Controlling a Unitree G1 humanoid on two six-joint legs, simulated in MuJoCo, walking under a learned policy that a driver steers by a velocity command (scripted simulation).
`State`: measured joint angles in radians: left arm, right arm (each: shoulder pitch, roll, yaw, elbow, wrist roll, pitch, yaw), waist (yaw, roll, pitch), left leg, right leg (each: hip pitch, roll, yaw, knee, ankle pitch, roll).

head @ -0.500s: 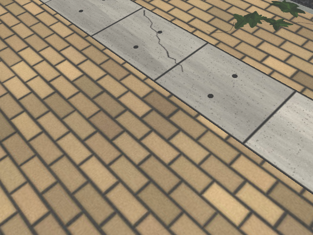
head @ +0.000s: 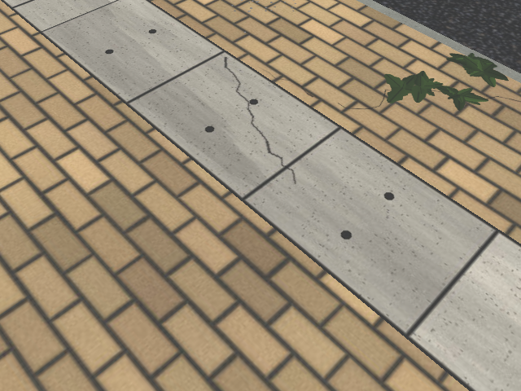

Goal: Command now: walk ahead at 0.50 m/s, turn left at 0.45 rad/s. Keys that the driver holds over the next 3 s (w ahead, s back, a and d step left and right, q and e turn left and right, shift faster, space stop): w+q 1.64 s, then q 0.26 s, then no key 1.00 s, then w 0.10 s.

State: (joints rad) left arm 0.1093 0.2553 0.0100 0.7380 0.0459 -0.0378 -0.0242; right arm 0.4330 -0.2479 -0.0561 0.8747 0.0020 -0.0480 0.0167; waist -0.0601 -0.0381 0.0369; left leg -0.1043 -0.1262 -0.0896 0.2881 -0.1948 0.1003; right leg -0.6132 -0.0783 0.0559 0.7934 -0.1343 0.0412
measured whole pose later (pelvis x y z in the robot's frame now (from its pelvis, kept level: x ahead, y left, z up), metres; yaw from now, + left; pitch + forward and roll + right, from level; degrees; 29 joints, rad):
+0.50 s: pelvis +0.25 -0.03 +0.00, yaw +18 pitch +1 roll -1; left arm 0.38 0.26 0.04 0.83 0.02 -0.09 0.00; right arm 0.16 -0.31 -0.07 0.72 -0.04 0.01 0.07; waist 0.04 0.06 0.01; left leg -0.67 0.05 -0.02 0.99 -0.15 0.02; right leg -0.06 0.01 -0.16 0.26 -0.23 -0.03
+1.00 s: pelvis +0.48 +0.12 +0.00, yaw +36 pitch +1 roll +0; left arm 0.15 0.27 0.03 0.71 0.05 -0.01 -0.02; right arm 0.37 -0.28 -0.06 0.79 0.00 -0.03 0.01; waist -0.04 -0.03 0.04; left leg -0.13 -0.15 -0.07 0.32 -0.20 0.13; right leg -0.65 -0.12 0.03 0.94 -0.20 0.05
